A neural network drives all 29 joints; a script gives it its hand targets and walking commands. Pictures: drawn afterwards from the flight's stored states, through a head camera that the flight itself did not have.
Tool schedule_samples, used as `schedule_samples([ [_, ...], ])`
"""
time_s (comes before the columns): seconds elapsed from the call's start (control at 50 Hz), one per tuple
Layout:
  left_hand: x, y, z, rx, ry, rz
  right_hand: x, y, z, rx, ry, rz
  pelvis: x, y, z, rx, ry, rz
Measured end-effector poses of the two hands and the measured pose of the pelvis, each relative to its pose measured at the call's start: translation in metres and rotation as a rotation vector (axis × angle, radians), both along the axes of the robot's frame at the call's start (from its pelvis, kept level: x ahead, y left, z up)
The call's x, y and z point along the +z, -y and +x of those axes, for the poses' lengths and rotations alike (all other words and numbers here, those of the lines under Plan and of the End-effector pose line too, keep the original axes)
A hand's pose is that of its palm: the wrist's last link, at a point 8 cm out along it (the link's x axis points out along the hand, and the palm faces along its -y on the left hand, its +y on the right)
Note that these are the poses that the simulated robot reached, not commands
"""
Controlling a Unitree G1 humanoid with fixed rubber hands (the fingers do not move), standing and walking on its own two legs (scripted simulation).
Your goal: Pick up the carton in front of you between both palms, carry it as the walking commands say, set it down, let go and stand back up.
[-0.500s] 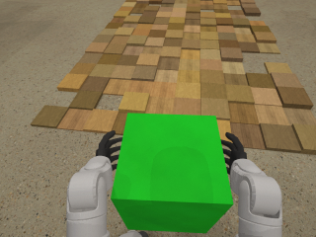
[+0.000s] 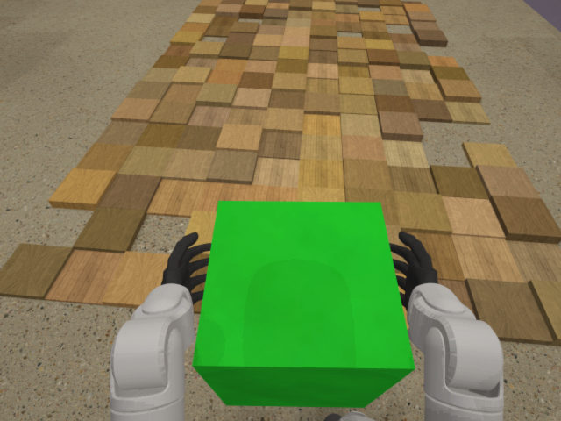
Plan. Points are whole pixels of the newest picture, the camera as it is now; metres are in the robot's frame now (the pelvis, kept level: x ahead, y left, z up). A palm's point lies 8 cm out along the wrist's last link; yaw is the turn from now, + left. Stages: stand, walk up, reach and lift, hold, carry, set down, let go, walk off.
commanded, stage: carry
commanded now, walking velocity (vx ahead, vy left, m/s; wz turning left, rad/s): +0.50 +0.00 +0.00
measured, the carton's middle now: (297, 312) +0.26 +0.00 +0.02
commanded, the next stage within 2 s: none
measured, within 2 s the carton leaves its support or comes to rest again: neither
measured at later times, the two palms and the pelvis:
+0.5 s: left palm (225, 73) +0.68 +0.14 +0.17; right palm (379, 73) +0.69 -0.16 +0.17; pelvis +0.32 -0.01 +0.00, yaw +0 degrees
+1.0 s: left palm (243, 38) +1.05 +0.15 +0.09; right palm (349, 39) +1.06 -0.15 +0.09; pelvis +0.68 -0.02 +0.00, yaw +2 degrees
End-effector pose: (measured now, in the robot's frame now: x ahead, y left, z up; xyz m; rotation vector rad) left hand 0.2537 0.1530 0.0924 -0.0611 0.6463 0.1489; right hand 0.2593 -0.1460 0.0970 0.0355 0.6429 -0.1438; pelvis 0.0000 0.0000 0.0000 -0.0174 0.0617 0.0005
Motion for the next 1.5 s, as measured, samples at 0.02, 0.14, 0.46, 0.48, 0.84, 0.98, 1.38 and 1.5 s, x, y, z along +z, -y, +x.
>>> schedule_samples([
  [0.02,0.001,0.003,0.017,0.006,0.013,0.002,0.000,0.003,0.018,0.005,0.013,0.004,-0.004,0.004,0.017,0.005,0.003,0.003],
  [0.14,0.001,0.019,0.120,0.049,0.023,0.014,-0.009,0.019,0.130,0.034,0.024,0.033,-0.021,0.025,0.101,0.037,0.017,-0.004],
  [0.46,0.067,0.015,0.388,-0.014,0.064,0.072,0.060,0.015,0.393,0.048,0.068,-0.020,0.002,0.017,0.288,0.009,-0.019,0.016],
  [0.48,0.071,0.013,0.409,-0.023,0.068,0.072,0.065,0.013,0.412,0.046,0.072,-0.029,0.000,0.014,0.302,0.006,-0.020,0.012],
  [0.84,0.038,0.004,0.702,-0.028,-0.119,-0.039,0.035,0.004,0.681,-0.066,-0.117,0.006,0.002,-0.009,0.548,0.021,-0.055,-0.010],
  [0.98,0.002,0.009,0.785,0.035,-0.121,0.008,-0.007,0.010,0.789,0.005,-0.121,0.033,-0.004,0.015,0.665,0.043,-0.022,-0.019],
  [1.38,0.081,-0.045,1.021,0.056,0.129,0.020,0.078,-0.045,1.036,0.072,0.132,-0.019,0.016,-0.016,0.939,0.038,0.004,-0.013],
  [1.5,0.089,-0.038,1.108,-0.053,0.046,0.046,0.087,-0.037,1.098,0.014,0.045,-0.062,0.011,-0.036,1.000,0.032,-0.002,-0.004],
])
